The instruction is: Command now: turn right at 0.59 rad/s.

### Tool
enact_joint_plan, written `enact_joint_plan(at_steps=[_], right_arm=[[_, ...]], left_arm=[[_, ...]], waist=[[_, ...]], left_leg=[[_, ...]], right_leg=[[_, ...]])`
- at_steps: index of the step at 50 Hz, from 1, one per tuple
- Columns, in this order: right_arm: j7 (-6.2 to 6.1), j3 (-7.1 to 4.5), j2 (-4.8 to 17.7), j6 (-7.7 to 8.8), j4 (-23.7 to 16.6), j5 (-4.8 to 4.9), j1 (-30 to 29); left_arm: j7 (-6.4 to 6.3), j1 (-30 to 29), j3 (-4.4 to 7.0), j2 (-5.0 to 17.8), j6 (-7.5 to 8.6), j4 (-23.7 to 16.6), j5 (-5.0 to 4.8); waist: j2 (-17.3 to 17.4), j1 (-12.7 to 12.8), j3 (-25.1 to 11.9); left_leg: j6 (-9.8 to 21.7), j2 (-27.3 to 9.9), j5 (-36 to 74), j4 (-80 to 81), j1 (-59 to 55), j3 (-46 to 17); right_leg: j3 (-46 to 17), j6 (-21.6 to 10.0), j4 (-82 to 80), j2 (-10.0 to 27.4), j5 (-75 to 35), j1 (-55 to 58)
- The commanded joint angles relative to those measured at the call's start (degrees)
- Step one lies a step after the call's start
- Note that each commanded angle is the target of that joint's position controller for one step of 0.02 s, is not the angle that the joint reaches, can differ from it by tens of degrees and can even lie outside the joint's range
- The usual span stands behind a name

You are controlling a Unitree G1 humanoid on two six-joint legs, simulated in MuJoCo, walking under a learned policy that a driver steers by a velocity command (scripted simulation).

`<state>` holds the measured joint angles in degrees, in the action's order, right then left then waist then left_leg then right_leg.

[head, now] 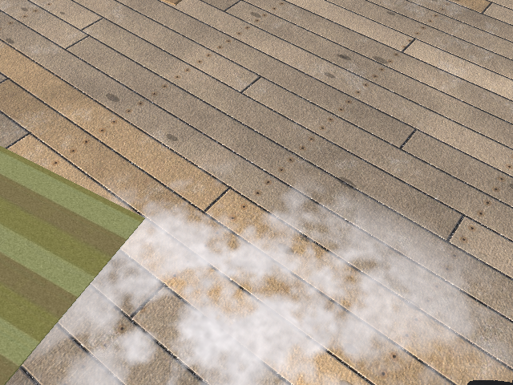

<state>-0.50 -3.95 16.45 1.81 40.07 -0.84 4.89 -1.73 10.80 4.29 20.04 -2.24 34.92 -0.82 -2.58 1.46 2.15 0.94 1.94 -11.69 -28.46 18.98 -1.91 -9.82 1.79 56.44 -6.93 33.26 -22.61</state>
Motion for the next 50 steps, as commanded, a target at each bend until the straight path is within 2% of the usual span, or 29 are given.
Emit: enact_joint_plan(at_steps=[1, 3, 5, 9, 12, 15, 16, 17, 18, 19, 20, 21, 22, 24, 26, 30, 32, 34, 36, 38, 39, 40, 41, 42, 43, 44, 45, 48, 50], right_arm=[[-0.81, -1.41, 6.0, -0.25, -4.0, 0.68, -0.7], [-1.39, -1.56, 7.3, -0.99, -3.5, 0.2, -0.5], [-1.83, -1.89, 8.1, -1.51, -3.0, -0.13, 0.7], [-1.47, -2.69, 10.5, -2.08, -2.8, 0.33, 0.0], [-0.82, -2.99, 11.6, -2.13, -2.5, 1.11, 0.0], [-0.56, -3.0, 11.5, -2.09, -1.8, 2.57, -0.5], [-0.41, -2.54, 9.5, -2.01, -0.6, 2.47, 2.2], [-0.14, -1.57, 6.0, -2.04, -1.0, 0.38, 4.0], [-0.69, -1.06, 5.5, -1.87, -5.0, -0.81, -1.3], [-1.15, -1.91, 8.0, -1.85, -5.1, 0.03, -3.9], [-0.98, -2.29, 8.8, -1.77, -4.7, 0.99, -2.6], [-0.83, -2.69, 9.1, -1.55, -3.4, 1.07, -0.9], [-0.63, -2.9, 9.6, -1.32, -3.2, 0.83, -1.1], [0.24, -2.77, 8.7, -0.3, -3.2, 0.99, -1.5], [0.71, -2.55, 8.1, 0.92, -2.9, 1.17, -2.5], [1.5, -1.71, 6.2, 2.64, -2.9, 1.24, -5.2], [1.94, -1.49, 6.1, 3.21, -3.1, 1.54, -6.2], [2.04, -1.48, 6.4, 3.51, -3.5, 1.57, -6.9], [1.95, -1.87, 7.5, 3.77, -3.4, 1.47, -5.0], [1.98, -2.03, 7.6, 3.94, -2.3, 1.0, -0.8], [1.7, -2.18, 8.1, 3.91, -2.1, 0.36, 0.7], [1.21, -2.42, 10.3, 3.73, -2.5, -0.7, 3.7], [0.84, -2.98, 14.6, 2.63, -1.9, -1.74, 4.6], [1.06, -2.56, 11.5, 2.15, -0.8, 0.02, 6.6], [0.96, -1.53, 8.6, 1.97, -1.3, 0.82, 5.3], [0.98, -0.94, 7.2, 1.74, -1.5, 0.6, 3.7], [0.94, -0.56, 6.6, 1.49, -1.6, 0.58, 2.0], [0.65, 0.08, 6.1, 0.98, -0.4, 0.1, -0.2], [0.58, -0.06, 7.0, 0.52, 0.1, 0.27, -0.8]], left_arm=[[-0.14, 3.9, 3.22, 8.8, -0.51, -2.2, -0.4], [0.42, 2.3, 2.12, 5.3, -0.97, -3.2, -0.71], [0.62, 0.1, 1.47, 3.7, -0.86, -4.5, -0.76], [1.35, -1.6, 0.81, 2.9, -0.76, -5.9, -0.16], [2.01, -1.0, 1.18, 3.9, -1.08, -6.1, -0.29], [2.54, 2.9, 1.91, 3.9, -1.32, -5.1, -0.17], [2.14, 4.9, 2.61, 5.2, -1.24, -4.4, 0.07], [1.27, 6.4, 4.12, 10.8, -0.92, -5.1, 0.03], [1.44, 5.8, 4.53, 15.3, 0.14, -6.8, 1.77], [1.91, 6.4, 3.77, 12.0, 1.48, -6.6, 2.76], [1.81, 5.8, 3.12, 10.1, 2.37, -5.4, 1.97], [1.56, 4.4, 2.84, 8.4, 2.63, -4.9, 0.48], [1.3, 3.7, 2.21, 7.1, 2.65, -4.9, -0.36], [0.75, 3.7, 1.56, 6.5, 2.88, -5.2, 0.33], [0.34, 4.9, 1.61, 6.6, 3.47, -4.9, 0.72], [0.07, 7.1, 2.2, 8.2, 3.97, -3.5, 0.04], [0.26, 7.8, 2.41, 8.7, 3.87, -3.0, -0.31], [0.49, 7.5, 2.47, 8.8, 3.44, -2.7, -0.22], [0.53, 6.4, 2.51, 8.8, 2.8, -2.8, -0.2], [0.21, 3.8, 2.03, 7.1, 2.22, -3.5, -0.47], [-0.01, 3.6, 1.39, 5.0, 2.17, -3.7, -0.33], [-0.12, 4.4, 0.15, 1.4, 2.31, -4.2, 0.73], [-0.51, 8.9, -0.54, -0.6, 2.48, -5.3, 0.73], [-0.79, 10.7, 0.64, 4.4, 2.38, -4.5, 0.73], [-0.81, 9.4, 1.57, 7.1, 2.01, -3.2, 0.42], [-0.88, 8.1, 1.7, 6.9, 1.55, -2.5, 0.53], [-0.96, 7.2, 1.71, 6.4, 1.16, -2.4, 0.73], [-0.55, 5.8, 0.12, 1.6, 0.82, -2.3, 0.86], [-0.32, 3.7, -0.82, -0.1, 0.96, -2.6, 1.02]], waist=[[8.9, -0.1, -6.9], [10.3, -0.6, -5.8], [12.0, -2.0, -6.5], [12.6, -2.8, -8.0], [13.2, -2.7, -7.5], [11.7, 0.0, -7.1], [8.3, 0.3, -7.1], [-6.5, -0.8, -6.6], [-16.2, 0.6, -6.3], [-9.4, 3.1, -8.4], [-7.4, 1.3, -7.5], [-4.6, 0.1, -6.5], [-5.1, 0.1, -5.0], [-6.8, -0.3, -3.4], [-6.0, 0.2, -3.1], [-6.3, 1.4, -2.0], [-6.2, 1.9, -1.4], [-5.9, 1.8, -0.5], [-6.7, 0.4, -2.2], [-6.4, -2.4, -4.5], [-4.9, -3.0, -5.9], [1.7, -3.5, -10.4], [16.1, -0.4, -11.0], [16.9, -1.0, -9.3], [12.4, -1.6, -6.5], [10.1, -1.4, -5.8], [9.7, -1.0, -5.2], [10.8, 0.0, -5.6], [11.7, -0.7, -6.9]], left_leg=[[11.7, -18.1, 27.5, 6.3, -15.0, -14.2], [11.5, -15.4, 27.1, 8.2, -12.3, -8.6], [12.4, -16.0, 26.9, 9.0, -14.4, -6.6], [12.7, -18.1, 24.7, 9.5, -13.5, -3.1], [11.7, -19.1, 20.9, 8.9, -12.4, -1.7], [7.6, -18.4, 14.1, 3.6, -9.9, 1.1], [4.0, -16.2, 8.0, -1.8, -5.6, 4.0], [-1.9, -10.1, -8.4, -17.1, 6.6, 10.2], [-4.8, -1.8, -27.0, -30.1, 19.5, 6.0], [-4.5, -2.8, -26.7, -38.1, 19.9, -0.7], [-3.3, -4.1, -21.1, -38.8, 20.4, -2.2], [-2.8, -5.4, -15.6, -36.1, 21.1, -2.4], [-2.8, -5.7, -11.5, -33.8, 21.8, -2.3], [-3.0, -4.4, -5.5, -31.4, 20.4, -1.5], [-3.2, -3.5, -2.2, -24.7, 19.6, -1.5], [-3.9, -1.7, -0.1, -11.3, 14.8, -1.7], [-3.8, -1.0, -0.7, -7.2, 12.1, -1.9], [-3.5, 0.0, -1.8, -4.0, 8.8, -2.1], [-3.2, 1.0, -1.5, -1.6, 3.8, -2.1], [-2.0, 0.4, 5.3, 4.3, -3.2, -1.0], [-0.6, -2.1, 9.9, 6.8, -8.5, -1.9], [2.5, -10.8, 16.7, 7.1, -17.1, -9.6], [11.7, -21.2, 22.9, 8.4, -23.9, -25.1], [16.5, -25.7, 19.0, 9.8, -22.1, -32.7], [15.5, -23.3, 17.7, 9.2, -20.1, -27.6], [13.3, -19.9, 17.9, 8.7, -18.5, -21.7], [12.0, -18.2, 19.0, 8.8, -16.8, -18.4], [11.3, -13.7, 29.3, 9.2, -11.0, -9.2], [11.3, -12.7, 33.6, 8.4, -9.8, -6.5]], right_leg=[[1.7, 3.8, 14.3, 5.5, -2.5, -12.1], [5.3, 4.4, 11.3, 6.0, -6.3, -10.2], [7.1, 4.5, 6.4, 6.8, -7.2, -10.2], [9.4, 3.3, -4.9, 9.2, -9.6, -3.7], [11.3, 1.7, -12.1, 9.1, -11.4, 0.5], [14.0, -1.9, -26.2, 7.0, -19.9, 8.6], [12.1, -3.8, -31.1, 6.4, -25.1, 14.6], [-4.2, -8.2, -35.6, 17.5, -41.8, 22.7], [-21.9, -20.3, -36.6, 29.4, -50.2, 21.4], [-20.6, -22.3, -38.0, 28.5, -45.8, 19.8], [-16.3, -19.2, -38.8, 24.8, -33.2, 19.3], [-14.1, -15.9, -39.9, 21.5, -18.0, 19.0], [-14.3, -14.8, -41.7, 20.3, -8.6, 18.3], [-14.6, -14.5, -44.5, 18.4, -3.6, 16.4], [-13.9, -14.4, -45.2, 17.7, -6.5, 17.6], [-12.9, -14.4, -44.0, 16.3, -10.4, 16.4], [-14.2, -14.7, -43.3, 16.1, -9.7, 14.4], [-15.2, -14.6, -41.3, 15.2, -14.2, 12.5], [-17.0, -13.7, -37.9, 14.6, -23.7, 12.1], [-16.5, -11.3, -32.9, 13.2, -28.9, 11.8], [-15.2, -9.1, -29.3, 11.2, -27.8, 10.1], [-10.6, -5.9, -19.8, 7.7, -21.1, 6.3], [-2.0, -2.2, -8.1, -0.2, 1.4, -6.7], [-0.7, 0.6, 1.5, 2.3, 7.8, -11.5], [-1.2, 1.7, 6.9, 4.1, 4.5, -13.1], [-0.6, 2.4, 8.1, 4.7, 1.6, -13.0], [-0.3, 2.9, 7.2, 5.4, -0.9, -12.4], [3.6, 3.9, -3.5, 6.8, -6.7, -3.1], [6.2, 3.8, -12.1, 7.4, -9.4, 3.2]])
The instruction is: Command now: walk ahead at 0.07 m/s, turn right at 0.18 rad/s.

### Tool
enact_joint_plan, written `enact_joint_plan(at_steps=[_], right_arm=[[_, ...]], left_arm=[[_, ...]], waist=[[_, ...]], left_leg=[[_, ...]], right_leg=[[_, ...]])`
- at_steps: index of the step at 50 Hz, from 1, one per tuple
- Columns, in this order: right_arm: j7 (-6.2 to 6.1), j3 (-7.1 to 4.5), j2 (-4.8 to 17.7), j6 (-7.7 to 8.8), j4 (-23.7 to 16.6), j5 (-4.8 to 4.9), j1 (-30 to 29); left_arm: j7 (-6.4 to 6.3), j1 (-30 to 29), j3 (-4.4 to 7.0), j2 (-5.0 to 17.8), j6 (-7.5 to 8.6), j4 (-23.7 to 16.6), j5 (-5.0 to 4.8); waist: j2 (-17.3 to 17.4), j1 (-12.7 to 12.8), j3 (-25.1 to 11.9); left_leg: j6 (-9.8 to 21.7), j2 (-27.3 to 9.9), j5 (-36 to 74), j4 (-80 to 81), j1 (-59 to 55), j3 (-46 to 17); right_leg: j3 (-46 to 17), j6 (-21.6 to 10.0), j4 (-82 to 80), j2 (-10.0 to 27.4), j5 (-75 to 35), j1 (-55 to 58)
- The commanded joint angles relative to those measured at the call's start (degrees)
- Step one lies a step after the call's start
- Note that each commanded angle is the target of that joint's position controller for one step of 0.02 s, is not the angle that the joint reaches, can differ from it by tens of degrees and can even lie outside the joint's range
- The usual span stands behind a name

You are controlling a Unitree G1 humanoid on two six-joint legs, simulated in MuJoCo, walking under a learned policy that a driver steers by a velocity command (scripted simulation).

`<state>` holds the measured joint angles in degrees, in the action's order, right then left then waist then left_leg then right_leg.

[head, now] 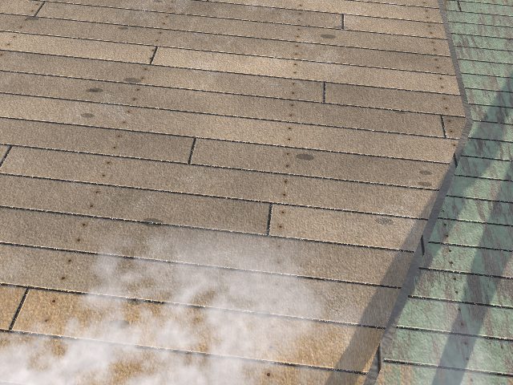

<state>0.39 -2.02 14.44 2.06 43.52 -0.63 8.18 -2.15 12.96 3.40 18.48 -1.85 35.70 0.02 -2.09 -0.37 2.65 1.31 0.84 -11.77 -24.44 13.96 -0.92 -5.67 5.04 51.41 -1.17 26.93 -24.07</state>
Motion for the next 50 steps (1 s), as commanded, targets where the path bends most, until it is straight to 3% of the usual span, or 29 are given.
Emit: enact_joint_plan(at_steps=[1, 3, 5, 6, 7, 8, 9, 10, 15, 21, 22, 24, 26, 28, 29, 31, 32, 33, 34, 35, 36, 38, 40, 43, 44, 46, 48, 49, 50], right_arm=[[-0.26, -2.08, 9.7, 0.02, -3.0, 0.23, -3.5], [-0.06, -1.94, 10.2, -0.38, -2.3, 0.96, -2.8], [0.13, -1.17, 8.9, -0.4, -1.5, 1.78, -2.2], [0.34, -0.56, 7.6, 0.11, -0.9, 1.15, -0.3], [0.82, -0.07, 6.7, 0.72, -1.0, -0.53, 2.0], [0.89, 0.38, 5.1, 0.75, -0.1, -0.46, 4.2], [0.79, 0.18, 7.1, 0.48, 0.2, -0.39, 1.2], [0.69, -0.06, 7.8, 0.25, 0.2, -0.1, -0.2], [0.08, 0.06, 7.8, -0.59, 1.4, 0.4, 1.2], [-0.53, -0.01, 8.0, -1.58, 3.2, 0.55, 1.4], [-0.65, 0.11, 7.6, -1.77, 3.8, 0.49, 2.1], [-0.81, 0.07, 7.3, -1.99, 4.3, 0.74, 2.3], [-0.67, 0.23, 6.3, -1.17, 3.5, 1.06, 0.7], [-0.37, 0.19, 6.1, 0.53, 2.4, 1.83, -0.5], [-0.12, 0.13, 6.1, 1.4, 2.5, 2.03, 0.1], [0.7, -0.25, 6.7, 2.8, 5.5, 2.26, 7.3], [0.91, -0.98, 9.0, 3.34, 7.7, 2.03, 12.4], [0.98, -2.59, 14.4, 3.56, 9.8, 2.17, 17.6], [1.21, -3.09, 15.9, 3.67, 9.2, 1.44, 19.4], [1.0, -2.52, 13.4, 3.89, 8.7, 0.91, 18.9], [0.76, -2.15, 11.6, 3.9, 8.1, 0.91, 18.1], [0.35, -1.33, 9.2, 3.06, 7.8, 1.09, 17.1], [-0.1, -0.58, 7.2, 1.89, 7.4, 1.07, 16.6], [-1.24, -0.73, 9.1, 1.44, 6.5, 1.23, 15.7], [-1.41, -1.05, 10.5, 1.63, 6.5, 1.31, 16.5], [-1.4, -1.6, 12.1, 2.01, 6.8, 1.96, 17.6], [-1.24, -1.94, 12.4, 2.01, 6.9, 2.2, 17.6], [-1.19, -2.21, 12.9, 1.81, 6.9, 2.11, 17.5], [-1.14, -2.34, 13.1, 1.42, 6.7, 1.9, 17.3]], left_arm=[[0.18, 0.8, 0.05, 1.7, 0.56, -3.4, 0.0], [0.28, 0.9, 0.4, 2.7, 0.33, -2.9, -0.27], [0.38, 0.7, 0.44, 2.8, 0.33, -2.7, 0.22], [0.1, -0.7, 0.71, 4.9, 0.33, -3.8, 0.84], [-0.35, -1.2, 1.29, 8.2, 0.14, -4.8, 1.04], [0.03, -3.0, 0.89, 6.5, -0.02, -3.9, 0.99], [0.74, -4.2, 0.55, 4.1, 0.18, -4.5, 0.82], [0.98, -3.4, 0.34, 3.2, 0.41, -4.1, 1.18], [1.06, -2.4, 0.13, 3.1, 1.5, -3.4, 0.76], [1.23, -3.2, 0.14, 2.9, 1.7, -2.6, 0.65], [1.2, -2.4, 0.09, 2.6, 1.66, -2.0, 0.66], [1.13, -1.4, 0.64, 4.1, 1.35, -1.4, 0.21], [1.19, 1.2, 1.01, 5.3, 1.56, -0.8, -0.04], [1.2, 3.6, 1.22, 6.3, 2.49, 0.3, -0.37], [1.17, 3.4, 1.19, 6.2, 2.98, 0.5, -0.53], [1.11, -3.4, 0.64, 4.5, 3.39, -1.3, -0.82], [1.14, -7.8, -0.07, 2.0, 3.8, -3.3, -0.76], [1.18, -8.8, -0.66, -0.8, 4.94, -5.2, -0.63], [0.83, -9.0, 0.18, 2.6, 5.94, -5.8, -1.21], [0.96, -7.6, 0.75, 3.9, 6.63, -5.1, -2.23], [1.39, -6.3, 0.49, 2.9, 6.89, -4.3, -2.53], [2.36, -7.8, 0.43, 2.1, 7.08, -4.4, -1.58], [3.71, -9.2, -0.21, -0.1, 7.19, -5.0, -1.2], [5.01, -14.1, -1.74, -3.6, 7.44, -6.7, -1.09], [5.12, -14.9, -1.64, -3.1, 7.44, -7.1, -1.27], [4.99, -15.2, -0.88, -0.6, 7.27, -7.4, -1.64], [4.66, -13.8, 0.02, 1.8, 7.19, -7.2, -1.74], [4.35, -11.4, 0.64, 3.0, 7.07, -6.7, -1.58], [3.92, -5.6, 1.63, 4.6, 6.84, -5.0, -1.47]], waist=[[11.3, 0.5, -8.0], [10.6, 0.7, -8.3], [9.2, 1.7, -7.3], [6.5, 1.0, -7.9], [-0.2, -1.2, -9.3], [-5.6, -2.8, -9.9], [-3.3, -0.4, -6.9], [-1.8, 0.6, -5.6], [-1.1, 0.2, -5.2], [0.7, -0.3, -5.1], [0.5, -0.3, -6.3], [-1.3, 0.0, -4.5], [-4.8, 1.2, 0.0], [-7.9, 1.3, 3.1], [-8.2, 0.7, 3.6], [-6.8, -4.0, 2.5], [-1.2, -6.1, 2.8], [12.7, -5.9, 1.9], [17.0, -7.4, 3.6], [10.9, -6.1, 4.3], [8.2, -5.0, 3.7], [6.8, -4.4, 3.2], [8.2, -4.1, 2.9], [7.7, -4.7, 3.6], [8.3, -4.8, 3.6], [9.2, -4.0, 4.1], [9.5, -2.0, 3.2], [9.9, -0.1, 1.0], [9.5, 3.4, -3.2]], left_leg=[[11.2, -12.0, 34.3, 4.0, -5.2, -7.6], [10.9, -12.3, 32.0, 2.7, -5.8, -8.0], [7.8, -10.6, 22.6, 1.7, -3.3, -7.6], [4.2, -9.4, 15.0, 1.4, 0.0, -7.1], [1.1, -5.8, 5.4, -0.8, 2.9, -4.0], [-1.0, -3.3, -1.9, 0.8, -0.2, -1.0], [-2.3, -2.7, -0.9, 0.0, -0.2, -0.3], [-2.4, -2.5, 1.0, -0.8, 0.9, -0.1], [-2.0, -3.2, 8.2, -2.4, -1.1, -0.5], [-2.6, -3.5, 8.6, -2.2, -3.5, -0.6], [-2.6, -2.8, 4.6, -2.3, -4.1, 0.2], [-2.0, -0.2, -9.0, -5.4, -0.8, 2.9], [-1.3, 0.8, -15.2, -10.6, 5.8, 4.0], [0.6, 0.4, -16.3, -14.2, 9.5, 2.9], [2.0, -0.3, -16.4, -13.2, 8.3, 1.9], [5.0, -1.5, -13.5, -4.9, -0.6, 0.4], [6.5, -4.6, -14.5, 0.7, -6.9, -5.9], [10.1, -12.3, -13.2, 7.1, -16.4, -20.8], [15.8, -21.5, -5.1, 11.7, -21.3, -34.5], [17.0, -22.8, -0.2, 10.6, -24.0, -34.4], [15.9, -21.5, 2.7, 9.7, -26.4, -30.4], [12.8, -18.9, 10.1, 10.9, -26.8, -21.8], [10.5, -14.6, 14.7, 13.4, -22.0, -14.0], [8.9, -10.7, 15.2, 16.6, -11.4, -6.4], [8.9, -11.0, 14.6, 17.7, -9.8, -6.0], [8.5, -13.2, 14.8, 18.2, -10.8, -6.2], [7.4, -14.8, 24.7, 14.8, -14.1, -5.7], [6.6, -14.8, 34.5, 10.6, -15.7, -4.6], [5.6, -13.6, 43.5, 2.6, -15.3, -2.8]], right_leg=[[2.8, 0.4, -10.5, 1.5, -5.2, 6.7], [3.7, -0.5, -18.2, 1.0, -11.2, 10.4], [3.7, -2.7, -30.2, 0.7, -22.2, 17.2], [-0.8, -4.4, -30.4, 4.3, -30.7, 22.6], [-5.1, -7.2, -26.5, 9.4, -41.2, 26.3], [-4.6, -10.0, -24.7, 9.3, -33.6, 21.7], [-3.3, -9.3, -24.7, 6.5, -27.5, 19.3], [-2.7, -8.3, -24.6, 5.4, -26.9, 18.7], [-2.1, -7.6, -22.6, 4.7, -35.5, 17.6], [-2.1, -7.8, -22.8, 4.4, -36.2, 16.6], [-1.7, -7.9, -23.3, 3.9, -30.9, 17.0], [-3.3, -9.9, -25.1, 3.9, -12.8, 15.5], [-11.6, -13.5, -31.2, 8.3, 7.3, 12.7], [-20.5, -16.7, -36.1, 13.3, 14.3, 11.4], [-21.5, -17.0, -36.1, 14.0, 13.3, 10.0], [-14.1, -13.8, -31.8, 10.6, 7.4, 5.3], [-6.5, -10.3, -23.0, 5.6, -0.1, -0.4], [4.6, -5.7, -6.9, -2.4, -4.7, -10.1], [3.9, -4.3, 4.1, -2.1, 6.8, -21.8], [1.0, -5.0, 11.6, 0.6, 8.0, -27.1], [1.0, -5.8, 14.9, 2.5, 3.9, -30.3], [2.5, -6.3, 13.7, 5.5, -3.8, -32.1], [5.8, -5.5, 7.1, 5.6, -9.8, -26.4], [9.3, -4.5, -7.9, 3.4, -20.1, -13.3], [9.5, -4.5, -11.7, 2.6, -22.5, -9.5], [8.4, -5.4, -16.0, 2.1, -24.8, -6.1], [7.7, -7.3, -18.8, 1.4, -24.6, -3.4], [8.3, -8.5, -19.3, 0.4, -23.7, 0.4], [9.4, -10.2, -20.0, -1.0, -23.5, 8.5]])
Over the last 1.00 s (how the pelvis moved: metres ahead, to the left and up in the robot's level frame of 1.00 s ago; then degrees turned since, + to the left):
0.13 -0.06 0.01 -30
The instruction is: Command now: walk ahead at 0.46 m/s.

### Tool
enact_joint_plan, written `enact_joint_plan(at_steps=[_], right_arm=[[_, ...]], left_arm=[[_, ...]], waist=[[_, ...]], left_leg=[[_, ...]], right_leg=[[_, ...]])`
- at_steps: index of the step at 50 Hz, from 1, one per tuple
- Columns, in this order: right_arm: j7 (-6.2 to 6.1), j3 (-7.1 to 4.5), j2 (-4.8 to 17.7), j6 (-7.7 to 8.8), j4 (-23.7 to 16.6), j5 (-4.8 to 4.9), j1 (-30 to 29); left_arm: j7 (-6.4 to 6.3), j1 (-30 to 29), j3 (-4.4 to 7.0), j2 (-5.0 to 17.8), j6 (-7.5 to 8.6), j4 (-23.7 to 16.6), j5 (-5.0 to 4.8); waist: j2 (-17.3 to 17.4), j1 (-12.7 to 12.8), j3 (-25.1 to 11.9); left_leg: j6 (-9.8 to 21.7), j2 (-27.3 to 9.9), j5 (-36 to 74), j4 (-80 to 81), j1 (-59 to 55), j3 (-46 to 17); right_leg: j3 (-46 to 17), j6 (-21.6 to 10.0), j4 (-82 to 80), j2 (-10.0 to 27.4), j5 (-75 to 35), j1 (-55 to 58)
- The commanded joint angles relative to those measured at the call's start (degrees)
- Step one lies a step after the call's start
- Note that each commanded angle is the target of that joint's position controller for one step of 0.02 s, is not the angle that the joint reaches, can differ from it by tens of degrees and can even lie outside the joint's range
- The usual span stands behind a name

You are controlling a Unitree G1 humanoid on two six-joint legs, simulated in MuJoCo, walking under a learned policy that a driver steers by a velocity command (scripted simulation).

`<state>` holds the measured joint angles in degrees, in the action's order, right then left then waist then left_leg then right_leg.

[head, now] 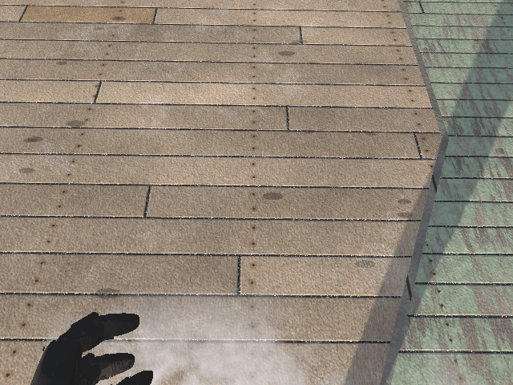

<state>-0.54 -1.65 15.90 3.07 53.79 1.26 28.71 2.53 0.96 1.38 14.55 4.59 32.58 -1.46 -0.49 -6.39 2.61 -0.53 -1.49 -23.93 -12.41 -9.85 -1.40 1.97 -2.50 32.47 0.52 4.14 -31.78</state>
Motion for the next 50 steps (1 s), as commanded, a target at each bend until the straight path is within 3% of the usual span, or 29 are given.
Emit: enact_joint_plan(at_steps=[1, 2, 3, 4, 5, 6, 7, 8, 11, 15, 19, 23, 26, 27, 28, 29, 30, 31, 32, 33, 34, 35, 38, 41, 44, 47, 50], right_arm=[[-0.27, -2.5, 11.0, 0.14, -4.0, -0.51, -3.1], [-0.36, -1.43, 8.0, 0.19, -5.7, -2.11, -2.8], [0.01, 0.72, -0.2, 1.23, -6.6, -1.24, 4.9], [0.59, -0.92, 6.9, 2.28, -6.6, 0.47, -0.3], [0.92, -1.76, 9.1, 2.75, -8.6, 1.73, -6.5], [0.71, -1.49, 8.2, 3.06, -9.2, 1.2, -9.4], [0.58, -1.68, 7.4, 2.99, -9.2, 0.32, -10.1], [0.64, -1.76, 6.8, 2.47, -8.8, 0.15, -8.5], [0.39, -1.46, 4.7, 0.66, -8.6, -0.42, -8.2], [0.42, -1.14, 4.2, 0.72, -11.8, -1.34, -17.2], [1.4, -0.5, 3.0, 1.75, -14.0, -0.92, -25.3], [2.52, -0.71, 4.1, 2.21, -16.5, -0.39, -30.1], [3.0, -1.41, 5.9, 2.58, -16.5, -0.34, -27.4], [2.81, -2.3, 7.4, 2.66, -15.1, -0.4, -22.0], [2.24, -3.81, 10.4, 2.61, -12.6, -0.48, -12.7], [1.8, -5.25, 16.6, 2.46, -11.5, -1.91, -4.4], [2.11, -5.09, 15.3, 2.1, -10.4, -1.11, -1.7], [2.23, -3.63, 11.0, 2.15, -11.0, -0.79, -4.4], [2.09, -3.04, 9.1, 2.08, -11.7, -0.96, -8.2], [2.15, -2.63, 7.9, 2.11, -12.1, -1.26, -11.9], [2.23, -2.14, 6.2, 2.35, -12.5, -1.65, -14.2], [2.25, -2.13, 6.2, 2.55, -12.5, -1.94, -15.2], [2.18, -2.51, 6.9, 3.47, -11.2, -1.41, -14.5], [1.38, -2.63, 7.8, 2.98, -9.7, -1.62, -13.8], [0.57, -2.56, 8.4, 2.09, -8.3, -1.46, -11.6], [0.12, -2.53, 8.8, 1.05, -6.5, -1.15, -9.8], [-0.27, -2.77, 9.1, 0.0, -5.7, -0.76, -11.4]], left_arm=[[-1.35, 14.7, 4.7, 10.1, -0.05, 0.7, -0.05], [-2.23, 24.7, 5.65, 13.6, -0.71, 2.7, 0.43], [-1.49, 25.6, 5.54, 17.0, -0.32, 3.6, 1.57], [-1.38, 23.2, 4.24, 11.2, 0.09, 3.5, 1.13], [-1.44, 18.9, 3.57, 9.4, 0.33, 3.8, 0.76], [-1.26, 15.9, 3.39, 9.0, 0.54, 4.0, 0.97], [-0.94, 13.5, 3.24, 8.2, 0.79, 4.1, 1.6], [-0.91, 12.1, 2.97, 7.2, 1.14, 4.3, 2.13], [-0.8, 11.7, 2.91, 6.6, 2.36, 6.2, 1.21], [-1.66, 14.5, 3.45, 8.9, 2.23, 8.6, 1.28], [-2.3, 18.0, 3.82, 10.9, 1.39, 10.7, 0.57], [-2.44, 21.3, 4.06, 11.7, 0.17, 13.4, 0.08], [-2.7, 20.7, 4.36, 12.6, -0.93, 14.2, 0.09], [-2.74, 19.6, 4.22, 12.6, -1.32, 14.2, 0.25], [-2.87, 20.0, 3.41, 10.6, -1.51, 14.0, 0.85], [-2.73, 24.3, 1.54, 5.5, -0.85, 11.8, 1.57], [-2.59, 26.1, 0.71, 3.2, 0.28, 12.4, 0.94], [-2.21, 22.2, 2.24, 9.5, 1.22, 11.9, -0.51], [-2.01, 17.5, 2.44, 10.3, 1.69, 10.5, -1.24], [-2.18, 15.0, 2.34, 9.7, 1.71, 10.0, -0.43], [-2.34, 14.6, 2.66, 9.3, 1.26, 10.2, 0.47], [-2.28, 15.8, 2.56, 8.3, 0.71, 10.6, 0.6], [-2.58, 15.9, 2.23, 6.3, -0.69, 11.0, 0.95], [-2.8, 11.3, 1.87, 5.1, -0.71, 9.6, 1.84], [-2.08, 5.9, 1.2, 3.3, -0.01, 8.8, 1.75], [-1.35, 3.0, 1.42, 4.2, 0.19, 8.1, 1.55], [-0.8, 4.3, 2.2, 6.6, 0.62, 8.4, 2.16]], waist=[[7.1, 13.4, -8.3], [-0.3, 16.6, -16.0], [-17.5, 10.8, -25.1], [-11.7, 12.3, -18.6], [-8.1, 11.2, -9.1], [-2.4, 9.7, -5.2], [-1.3, 7.7, -3.4], [-3.2, 5.7, -3.7], [-3.6, 4.1, -2.1], [-1.8, 6.1, 1.5], [-1.3, 9.5, 2.0], [-1.8, 10.7, 2.4], [-3.6, 8.3, 0.2], [-3.5, 5.0, -3.1], [-2.2, 1.2, -9.8], [7.9, 0.7, -20.2], [17.5, 1.0, -24.8], [11.7, 0.2, -18.2], [8.5, 1.3, -11.8], [4.6, 2.9, -7.2], [4.2, 4.6, -4.9], [5.9, 6.0, -4.5], [4.5, 7.2, -3.2], [3.3, 6.9, -1.4], [4.3, 4.6, -2.4], [4.9, 3.8, -3.0], [5.3, 5.8, -4.1]], left_leg=[[6.1, -9.1, 57.6, -20.1, 13.2, -1.0], [4.5, -6.0, 38.4, -38.5, 26.1, 0.1], [1.9, 5.1, -6.8, -57.4, 41.6, -3.0], [2.6, 2.5, -7.2, -63.8, 47.6, -7.6], [3.3, -0.5, -1.8, -63.7, 51.1, -5.3], [3.4, -3.2, 3.1, -61.4, 49.0, -4.1], [3.1, -4.8, 6.2, -58.7, 46.9, -3.8], [2.9, -6.3, 8.2, -57.2, 43.5, -4.3], [1.2, -7.2, 9.7, -52.3, 42.2, -3.2], [-0.9, -7.5, 20.8, -39.1, 47.9, -2.6], [-1.3, -5.0, 29.7, -25.5, 44.2, 0.0], [0.5, -3.8, 26.5, -19.3, 45.0, -0.6], [3.0, -2.0, 19.6, -16.5, 39.8, 0.9], [4.4, -0.1, 18.9, -14.8, 32.2, 2.7], [6.4, -0.6, 19.6, -15.6, 18.4, 2.4], [13.7, -15.0, 17.2, -16.5, -4.4, -17.7], [19.0, -21.0, 6.1, -6.7, -12.5, -39.5], [16.7, -19.9, 0.3, -4.4, -8.1, -36.4], [14.7, -18.0, 2.3, -3.7, -1.0, -28.4], [13.9, -15.7, 7.9, -2.1, 6.7, -22.6], [13.2, -13.6, 12.4, -0.2, 11.8, -18.6], [13.4, -12.8, 15.7, 1.4, 15.3, -16.5], [14.4, -11.3, 24.0, 4.3, 18.5, -10.5], [13.3, -9.4, 44.7, 2.8, 18.8, -3.4], [10.9, -6.6, 47.6, 1.5, 19.1, 1.4], [10.6, -8.5, 45.5, -0.9, 14.9, 0.1], [9.4, -10.2, 44.5, -6.8, 11.0, -2.4]], right_leg=[[2.0, -4.1, -1.2, -2.9, -0.6, 28.2], [-11.0, -7.4, 0.3, 8.4, 2.9, 45.2], [-42.2, -16.2, -11.4, 22.1, 21.3, 55.4], [-46.9, -14.3, -18.2, 20.5, 29.1, 49.3], [-37.4, -12.3, -18.6, 19.2, 26.0, 41.1], [-30.3, -11.4, -19.4, 16.7, 17.0, 33.5], [-24.9, -11.0, -20.4, 14.2, 10.1, 27.9], [-21.4, -10.9, -22.0, 12.7, 7.1, 24.5], [-15.6, -12.2, -25.9, 11.5, 3.8, 19.2], [-11.3, -12.1, -28.1, 10.7, 2.0, 19.8], [-6.9, -10.2, -27.3, 9.8, 0.6, 21.4], [-7.7, -9.0, -23.5, 13.0, -0.5, 29.3], [-8.3, -7.3, -17.7, 14.3, -9.7, 34.0], [-6.5, -6.1, -10.7, 12.3, -19.0, 33.7], [-3.9, -4.2, 1.3, 9.1, -21.3, 29.1], [-0.4, -0.4, 23.4, 2.8, -5.0, 10.1], [-4.9, 1.5, 36.6, -4.3, 27.7, -4.4], [-9.7, 0.5, 42.2, -0.8, 27.1, -10.7], [-8.0, -0.3, 41.6, 2.1, 22.4, -12.2], [-6.5, -0.2, 38.1, 4.6, 17.5, -10.7], [-6.7, 0.0, 34.6, 6.5, 14.0, -8.1], [-6.7, 0.6, 33.3, 7.2, 12.0, -4.8], [-5.8, 2.3, 28.8, 7.7, 8.5, -4.1], [-4.4, 4.0, 17.6, 6.5, 1.6, -4.1], [-1.8, 3.8, 5.1, 3.5, -8.9, 2.2], [-2.8, 2.9, -0.4, 2.1, -11.2, 4.1], [-3.8, 0.5, -4.2, 1.5, -6.4, 6.5]])
Over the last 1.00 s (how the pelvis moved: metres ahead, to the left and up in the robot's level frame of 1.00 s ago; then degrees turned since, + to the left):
0.22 -0.03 -0.02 0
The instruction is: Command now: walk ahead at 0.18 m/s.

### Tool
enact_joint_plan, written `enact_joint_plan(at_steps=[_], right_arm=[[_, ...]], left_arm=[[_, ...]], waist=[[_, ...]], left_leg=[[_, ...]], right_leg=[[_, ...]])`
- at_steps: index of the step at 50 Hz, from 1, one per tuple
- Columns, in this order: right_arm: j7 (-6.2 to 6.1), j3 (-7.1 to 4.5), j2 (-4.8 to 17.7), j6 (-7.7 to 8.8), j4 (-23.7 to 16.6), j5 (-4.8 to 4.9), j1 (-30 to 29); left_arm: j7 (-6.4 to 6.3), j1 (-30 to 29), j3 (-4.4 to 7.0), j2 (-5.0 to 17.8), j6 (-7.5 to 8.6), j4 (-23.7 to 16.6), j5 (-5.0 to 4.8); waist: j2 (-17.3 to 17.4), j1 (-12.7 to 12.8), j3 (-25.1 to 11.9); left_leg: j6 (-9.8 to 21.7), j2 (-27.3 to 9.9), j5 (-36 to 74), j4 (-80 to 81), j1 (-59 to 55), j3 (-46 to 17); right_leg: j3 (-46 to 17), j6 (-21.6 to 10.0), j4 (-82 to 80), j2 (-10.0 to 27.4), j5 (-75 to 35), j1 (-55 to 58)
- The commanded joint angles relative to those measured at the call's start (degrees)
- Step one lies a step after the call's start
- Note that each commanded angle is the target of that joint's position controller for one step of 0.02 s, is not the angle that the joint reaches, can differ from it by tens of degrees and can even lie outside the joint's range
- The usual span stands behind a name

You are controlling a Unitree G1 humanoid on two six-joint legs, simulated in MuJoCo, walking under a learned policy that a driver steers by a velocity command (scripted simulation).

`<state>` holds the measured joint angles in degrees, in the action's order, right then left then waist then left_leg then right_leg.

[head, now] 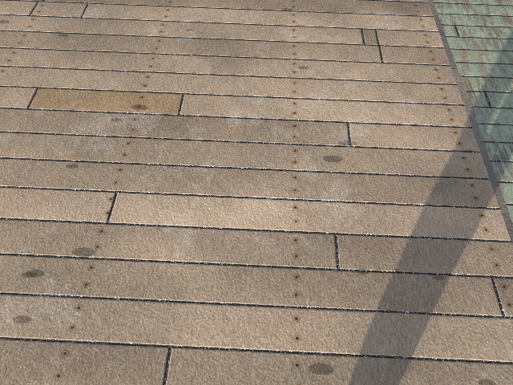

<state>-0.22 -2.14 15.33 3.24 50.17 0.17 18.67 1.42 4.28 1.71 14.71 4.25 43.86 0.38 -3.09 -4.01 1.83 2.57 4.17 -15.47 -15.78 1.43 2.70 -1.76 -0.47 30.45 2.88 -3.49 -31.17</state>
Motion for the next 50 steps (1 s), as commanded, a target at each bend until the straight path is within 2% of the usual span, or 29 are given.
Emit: enact_joint_plan(at_steps=[1, 2, 3, 4, 5, 6, 8, 11, 14, 16, 17, 18, 19, 21, 24, 25, 27, 29, 31, 33, 34, 35, 36, 37, 38, 39, 41, 46, 50], right_arm=[[-0.73, -2.23, 9.4, -0.49, -2.0, 0.52, -2.5], [-0.72, -1.92, 8.4, -0.49, -1.8, -0.03, -0.7], [-0.55, -0.97, 6.0, 0.08, -2.3, -1.55, 3.6], [-0.25, 0.66, 1.4, 0.01, -0.6, -1.14, 9.6], [-0.05, -0.19, 5.4, -0.67, -0.2, -0.15, 7.1], [-0.21, -0.94, 7.4, -1.54, -1.2, 0.6, 3.5], [-1.44, -1.42, 7.0, -3.87, -1.6, 0.24, -0.2], [-2.58, -1.07, 4.5, -5.58, -0.3, -0.19, 1.5], [-2.19, -1.04, 3.4, -5.4, 1.6, -0.79, 2.8], [-1.96, -1.05, 4.2, -5.29, 0.8, -2.1, 0.6], [-2.22, -1.52, 7.1, -5.19, -0.1, -1.84, -1.3], [-2.17, -1.89, 8.0, -4.75, 0.6, -1.3, -2.5], [-2.08, -1.35, 5.9, -3.92, 0.6, -1.32, -3.9], [-1.91, -1.0, 4.6, -2.5, 1.2, -1.4, -5.2], [-1.96, -1.65, 6.4, -1.8, 2.4, -0.32, -1.6], [-2.02, -1.92, 7.2, -1.72, 2.4, -0.04, -0.3], [-2.13, -2.82, 9.7, -1.02, 3.0, 0.62, 2.4], [-2.26, -3.12, 9.6, -0.07, 3.4, 1.03, 2.4], [-1.83, -3.05, 8.6, 0.21, 2.9, 1.5, -0.2], [-1.42, -3.05, 8.3, 0.05, 1.8, 1.5, -3.6], [-1.3, -2.33, 5.8, 0.41, 0.4, 1.33, -5.7], [-1.5, -1.61, 2.7, 1.33, -1.5, 0.74, -6.0], [-1.51, -2.05, 4.5, 2.17, -2.1, 1.29, -7.0], [-0.96, -2.37, 5.4, 2.81, -1.8, 2.29, -6.3], [-0.52, -2.28, 4.9, 3.21, -1.4, 2.62, -6.2], [-0.27, -2.49, 5.0, 3.39, -1.5, 2.24, -7.5], [0.35, -2.74, 4.1, 3.0, -1.8, 1.31, -8.9], [1.01, -1.28, 0.5, 2.06, -4.9, 0.87, -18.0], [1.64, -1.07, 1.9, 1.82, -6.7, 1.49, -23.1]], left_arm=[[0.24, 4.4, 2.28, 7.1, 1.14, -1.5, 0.66], [-0.19, 7.6, 3.07, 9.7, 1.35, -0.3, 1.16], [-0.61, 10.4, 3.49, 13.0, 1.17, -0.2, 2.0], [-0.9, 11.9, 2.48, 9.3, 0.2, 0.7, 1.97], [-0.65, 12.0, 1.35, 5.5, -0.48, 1.0, 0.52], [-0.44, 8.8, 1.13, 5.4, -0.79, 0.9, -0.23], [-0.49, 1.5, 1.01, 5.6, -1.27, 0.2, 0.02], [-1.05, -3.0, 1.45, 6.4, -2.25, 0.7, 1.26], [-1.66, -3.1, 1.43, 6.1, -2.56, 2.3, 0.18], [-1.73, -0.7, 0.73, 4.1, -2.68, 4.2, 0.05], [-1.75, 0.3, 0.87, 4.5, -2.87, 4.6, 0.4], [-2.0, 0.1, 1.07, 4.7, -3.09, 4.7, 0.42], [-2.3, -0.3, 1.04, 4.7, -3.12, 5.1, 0.56], [-2.75, 1.2, 1.08, 4.2, -3.22, 6.4, 0.34], [-2.89, 2.3, 1.54, 4.8, -3.31, 8.3, -0.47], [-2.75, 1.4, 1.62, 4.6, -2.99, 8.3, -0.7], [-1.99, -1.0, 1.56, 3.2, -1.53, 7.7, -1.21], [-1.03, -1.7, 1.76, 3.3, 0.15, 7.4, -1.63], [-0.33, 0.9, 1.87, 3.0, 1.19, 8.7, -2.16], [-0.42, 9.7, 3.18, 5.1, 1.02, 13.1, -1.91], [-0.82, 15.5, 4.37, 8.7, 0.9, 14.5, -1.81], [-0.73, 22.1, 5.77, 14.2, 0.69, 15.8, -2.09], [-0.64, 22.6, 4.55, 11.3, 1.13, 15.9, -1.35], [-0.69, 19.2, 3.36, 8.0, 1.71, 14.9, -1.04], [-0.64, 16.9, 2.96, 6.9, 2.06, 14.0, -0.82], [-0.48, 15.3, 2.55, 6.3, 2.14, 13.5, -0.9], [-0.6, 15.2, 1.68, 4.8, 1.62, 13.6, -0.65], [-2.11, 15.9, 2.23, 8.9, 0.77, 13.8, -0.56], [-2.13, 19.0, 2.61, 9.2, 0.87, 15.5, -1.51]], waist=[[7.2, 5.5, -4.6], [4.1, 6.0, -7.6], [-2.6, 4.4, -14.7], [-11.0, 4.0, -21.3], [-7.3, 5.6, -21.1], [-4.1, 5.2, -15.8], [-1.0, 3.2, -8.6], [-5.7, 1.3, -6.7], [-4.0, 0.4, -7.7], [-1.7, 1.2, -4.9], [1.6, 3.3, -1.5], [6.4, 4.3, 0.7], [7.3, 4.4, 1.2], [8.8, 5.2, 0.6], [8.2, 3.8, 0.0], [8.8, 3.0, 1.3], [13.0, 1.5, 4.3], [13.6, 1.7, 6.1], [11.7, 4.0, 5.1], [9.5, 7.9, 1.1], [2.1, 10.2, -0.6], [-12.3, 11.7, -3.5], [-10.8, 11.6, -3.2], [-5.7, 9.3, -0.8], [-3.6, 8.1, -0.6], [-1.2, 7.4, 1.3], [-1.2, 6.5, 1.3], [-0.7, 7.6, 3.6], [-1.6, 8.4, 5.2]], left_leg=[[5.1, -14.6, 36.5, -7.7, -0.3, -6.1], [2.8, -10.9, 34.1, -14.3, 1.2, -4.7], [-0.1, -6.8, 18.3, -24.8, 10.6, -3.2], [-3.4, -2.6, -14.4, -37.9, 20.9, -4.0], [-4.7, -3.4, -25.7, -43.4, 23.0, -7.8], [-5.1, -4.9, -24.8, -45.5, 25.6, -8.4], [-6.0, -7.5, -19.7, -40.5, 24.7, -7.5], [-6.5, -6.9, -11.5, -28.7, 13.7, -4.9], [-4.6, -5.8, 2.9, -17.1, 5.3, -2.6], [-2.4, -7.7, 5.2, -11.2, 4.0, -4.6], [-0.8, -9.9, -2.0, -8.3, 9.2, -6.9], [0.2, -9.0, -12.2, -6.7, 17.7, -7.0], [-0.4, -8.8, -13.8, -4.6, 20.9, -7.1], [-2.1, -8.6, -8.7, -3.8, 20.9, -7.0], [0.2, -8.7, -18.0, -3.6, 17.7, -8.1], [1.9, -10.4, -22.2, -2.0, 16.6, -10.8], [6.6, -18.0, -25.9, 3.5, 11.7, -21.4], [9.4, -22.4, -19.0, 4.2, 8.5, -25.7], [7.7, -20.4, -10.9, 1.7, 8.3, -20.9], [4.5, -15.0, -1.7, -4.2, 15.8, -13.4], [1.2, -9.8, 4.4, -16.4, 22.6, -6.4], [-2.6, -2.8, -3.2, -34.2, 34.2, 0.1], [-2.6, -3.0, -16.4, -47.2, 42.3, -5.2], [-0.9, -6.3, -13.8, -52.6, 45.6, -8.0], [0.5, -8.4, -8.8, -53.0, 46.7, -7.8], [0.9, -10.1, -4.6, -50.6, 47.5, -7.1], [0.3, -11.6, 0.5, -45.0, 43.3, -5.6], [-3.1, -9.3, 11.1, -24.9, 36.2, -1.6], [-2.1, -8.0, 17.4, -17.1, 31.3, -1.5]], right_leg=[[0.8, -2.6, -5.7, -1.8, -1.4, 10.5], [-0.3, -4.0, -7.6, -0.1, -16.5, 18.4], [-8.1, -8.6, -1.3, 8.4, -39.4, 34.0], [-19.3, -18.1, -1.3, 18.1, -44.1, 44.1], [-21.6, -18.8, -3.8, 17.8, -34.5, 40.8], [-19.5, -16.8, -6.2, 15.9, -23.4, 35.4], [-16.5, -13.5, -11.7, 13.2, -3.2, 23.2], [-10.9, -10.9, -15.9, 8.6, 9.4, 12.0], [-7.4, -9.0, -15.7, 6.6, 20.7, 9.1], [-6.2, -4.2, -15.5, 4.0, 32.8, 6.5], [-4.3, -1.9, -14.3, 1.6, 34.4, 7.2], [-1.5, -0.5, -12.1, -0.8, 29.7, 12.7], [-1.4, -0.4, -9.4, -0.8, 25.0, 17.0], [-0.9, -1.3, -7.2, -0.8, 18.6, 20.0], [2.3, -2.3, -2.8, -3.7, 29.4, 15.9], [3.1, -2.4, -0.6, -4.5, 31.8, 12.4], [5.2, -2.3, 7.0, -5.4, 26.4, 4.6], [2.9, -3.8, 9.4, -2.2, 25.5, 0.7], [3.9, -5.0, 1.3, -2.1, 24.7, 6.6], [4.2, -4.7, -3.8, -3.9, 16.2, 24.6], [-6.4, -7.5, -8.9, 2.4, 21.0, 32.2], [-26.7, -14.5, -16.5, 13.0, 23.9, 42.2], [-35.9, -18.2, -19.0, 18.4, 23.1, 43.9], [-31.0, -16.9, -17.7, 17.6, 20.8, 42.7], [-25.9, -14.9, -17.9, 15.5, 20.7, 41.6], [-21.9, -13.5, -19.1, 14.4, 17.5, 39.7], [-14.6, -11.5, -20.8, 11.6, 8.5, 35.9], [-5.4, -11.1, -24.1, 8.4, 3.3, 27.8], [-3.6, -10.4, -25.0, 9.9, 4.3, 27.3]])
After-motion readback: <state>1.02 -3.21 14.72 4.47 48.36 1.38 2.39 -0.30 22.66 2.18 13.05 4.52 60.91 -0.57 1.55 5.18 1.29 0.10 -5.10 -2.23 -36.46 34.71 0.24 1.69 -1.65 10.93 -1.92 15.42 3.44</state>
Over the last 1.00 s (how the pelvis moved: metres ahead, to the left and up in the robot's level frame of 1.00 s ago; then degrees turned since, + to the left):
0.51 0.04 0.02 0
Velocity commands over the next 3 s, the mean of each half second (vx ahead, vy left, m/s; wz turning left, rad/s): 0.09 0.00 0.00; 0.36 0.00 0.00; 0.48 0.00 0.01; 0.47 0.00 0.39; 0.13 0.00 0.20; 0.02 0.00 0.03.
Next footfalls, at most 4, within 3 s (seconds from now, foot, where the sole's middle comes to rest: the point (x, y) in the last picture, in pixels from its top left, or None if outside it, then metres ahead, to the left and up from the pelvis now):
0.04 right None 0.21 -0.11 -0.78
0.32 left None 0.12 0.13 -0.78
1.14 left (195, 363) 0.54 0.14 -0.78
1.70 right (275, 254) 0.85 -0.10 -0.78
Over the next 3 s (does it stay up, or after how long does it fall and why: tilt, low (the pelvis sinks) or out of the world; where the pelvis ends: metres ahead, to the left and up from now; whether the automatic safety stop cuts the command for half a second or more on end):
stays up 1.00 0.07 0.00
